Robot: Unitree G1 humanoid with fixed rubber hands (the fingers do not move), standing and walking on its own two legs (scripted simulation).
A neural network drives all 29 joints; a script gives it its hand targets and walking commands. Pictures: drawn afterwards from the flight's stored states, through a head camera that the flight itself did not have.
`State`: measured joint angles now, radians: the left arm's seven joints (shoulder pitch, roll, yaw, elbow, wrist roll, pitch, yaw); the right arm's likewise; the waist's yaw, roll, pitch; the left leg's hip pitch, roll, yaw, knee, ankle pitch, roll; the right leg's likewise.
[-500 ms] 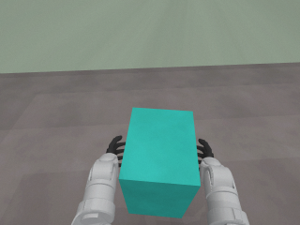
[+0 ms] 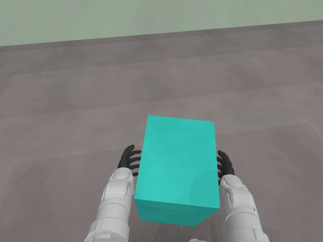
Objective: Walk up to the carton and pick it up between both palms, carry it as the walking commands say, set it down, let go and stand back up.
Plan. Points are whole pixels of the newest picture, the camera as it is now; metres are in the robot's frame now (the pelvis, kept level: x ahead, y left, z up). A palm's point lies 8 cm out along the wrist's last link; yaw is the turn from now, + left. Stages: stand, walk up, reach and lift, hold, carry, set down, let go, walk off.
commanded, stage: set down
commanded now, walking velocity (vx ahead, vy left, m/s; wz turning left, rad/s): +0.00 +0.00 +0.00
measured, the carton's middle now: (173, 176) +0.33 -0.04 -0.09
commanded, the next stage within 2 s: none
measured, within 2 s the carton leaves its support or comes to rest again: neither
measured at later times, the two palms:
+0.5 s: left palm (133, 180) +0.34 +0.09 -0.12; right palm (219, 180) +0.32 -0.18 -0.12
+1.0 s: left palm (139, 187) +0.35 +0.08 -0.22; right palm (214, 188) +0.33 -0.19 -0.22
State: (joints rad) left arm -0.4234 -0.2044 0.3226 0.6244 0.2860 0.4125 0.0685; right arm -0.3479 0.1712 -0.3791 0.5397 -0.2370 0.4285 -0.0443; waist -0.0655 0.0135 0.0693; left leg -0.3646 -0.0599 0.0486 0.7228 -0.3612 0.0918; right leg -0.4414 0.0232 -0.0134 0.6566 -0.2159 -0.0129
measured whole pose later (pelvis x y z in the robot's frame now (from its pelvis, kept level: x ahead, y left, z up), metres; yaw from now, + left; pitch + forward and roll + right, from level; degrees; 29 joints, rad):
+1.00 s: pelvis -0.04 -0.05 -0.11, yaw +5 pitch +27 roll +1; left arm -0.70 0.03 0.07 0.81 0.01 0.02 0.16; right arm -0.59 0.02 -0.14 0.68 0.05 0.05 -0.25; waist -0.07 0.01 0.06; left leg -1.29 -0.08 -0.01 1.29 -0.47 0.02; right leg -1.36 0.07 -0.01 1.22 -0.33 -0.05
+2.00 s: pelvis -0.09 -0.04 -0.26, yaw +6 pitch +21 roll +0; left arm -1.29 0.14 0.14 0.77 -0.01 0.29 0.21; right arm -1.18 -0.14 -0.27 0.67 0.12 0.29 -0.21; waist -0.12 0.00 0.52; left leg -1.68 -0.10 0.05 1.89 -0.59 0.05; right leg -1.75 0.04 -0.01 1.81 -0.43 -0.02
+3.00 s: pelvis -0.08 -0.04 -0.38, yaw +6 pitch +27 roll +1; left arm -1.47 0.18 0.18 0.91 0.01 0.31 0.19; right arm -1.36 -0.21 -0.26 0.81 0.12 0.31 -0.19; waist -0.14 0.00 0.52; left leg -2.05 -0.09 0.10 2.27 -0.69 0.06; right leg -2.16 0.04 -0.03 2.18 -0.48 -0.03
